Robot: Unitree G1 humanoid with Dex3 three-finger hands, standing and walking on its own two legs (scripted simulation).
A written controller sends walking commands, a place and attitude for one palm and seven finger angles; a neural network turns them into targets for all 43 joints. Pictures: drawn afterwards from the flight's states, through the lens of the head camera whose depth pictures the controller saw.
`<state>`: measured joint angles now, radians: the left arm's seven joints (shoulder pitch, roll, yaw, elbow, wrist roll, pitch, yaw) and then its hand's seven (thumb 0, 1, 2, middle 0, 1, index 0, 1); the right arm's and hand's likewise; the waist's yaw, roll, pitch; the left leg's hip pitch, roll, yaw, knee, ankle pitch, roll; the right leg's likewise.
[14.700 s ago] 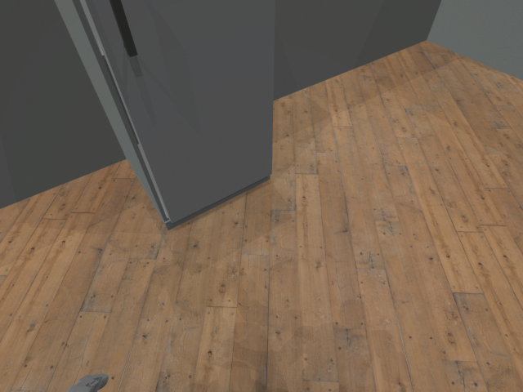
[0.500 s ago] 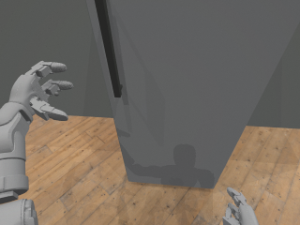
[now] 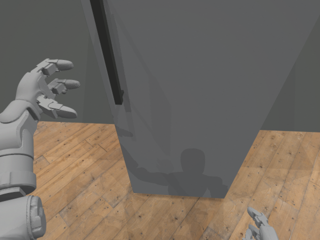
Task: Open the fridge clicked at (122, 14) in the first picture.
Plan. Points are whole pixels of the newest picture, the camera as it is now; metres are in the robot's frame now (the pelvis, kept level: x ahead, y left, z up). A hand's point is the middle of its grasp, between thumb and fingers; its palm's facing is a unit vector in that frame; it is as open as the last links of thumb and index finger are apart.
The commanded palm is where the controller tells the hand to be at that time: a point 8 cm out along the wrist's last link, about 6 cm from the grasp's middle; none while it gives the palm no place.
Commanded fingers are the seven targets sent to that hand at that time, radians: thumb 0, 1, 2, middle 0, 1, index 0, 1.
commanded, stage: move the hooked fingers beside the handle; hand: left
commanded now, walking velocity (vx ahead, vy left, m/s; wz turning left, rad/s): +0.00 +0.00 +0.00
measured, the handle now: (111, 55) +0.50 +0.17 +0.24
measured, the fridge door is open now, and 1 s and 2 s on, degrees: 0 0 0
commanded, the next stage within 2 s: feel for the door with the fingertips in 1.38 s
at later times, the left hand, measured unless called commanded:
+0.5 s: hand (85, 77) +0.43 +0.23 +0.21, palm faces +0.03 -1.00 -0.02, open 14.0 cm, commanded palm +0.42 +0.28 +0.21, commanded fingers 0.00 -0.50 0.30 -0.30 -1.20 -0.30 -1.20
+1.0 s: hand (85, 77) +0.44 +0.23 +0.21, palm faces +0.04 -1.00 -0.01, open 14.0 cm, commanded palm +0.42 +0.28 +0.21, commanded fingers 0.00 -0.50 0.30 -0.30 -1.20 -0.30 -1.20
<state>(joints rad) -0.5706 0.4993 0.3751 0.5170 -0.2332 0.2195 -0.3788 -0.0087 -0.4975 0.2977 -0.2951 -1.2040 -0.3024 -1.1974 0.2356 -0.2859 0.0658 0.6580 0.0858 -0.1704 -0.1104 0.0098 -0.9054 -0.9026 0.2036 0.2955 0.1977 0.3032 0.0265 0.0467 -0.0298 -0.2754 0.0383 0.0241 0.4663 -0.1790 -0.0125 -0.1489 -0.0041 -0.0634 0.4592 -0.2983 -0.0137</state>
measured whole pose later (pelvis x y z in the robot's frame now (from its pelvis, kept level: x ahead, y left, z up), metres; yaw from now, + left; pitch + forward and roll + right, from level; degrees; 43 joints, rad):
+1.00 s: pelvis +0.01 +0.00 +0.00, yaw -1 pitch +3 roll -1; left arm -0.79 0.53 0.37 0.85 -0.17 0.08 -0.32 -0.01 -0.50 0.30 -0.30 -1.20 -0.30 -1.20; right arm 0.34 -0.29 0.03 0.68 0.07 -0.11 -0.09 0.01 -0.91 -0.90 0.20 0.30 0.20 0.30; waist -0.04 0.04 -0.05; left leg -0.36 0.05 0.04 0.51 -0.21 -0.01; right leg -0.23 0.00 -0.04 0.49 -0.31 -0.01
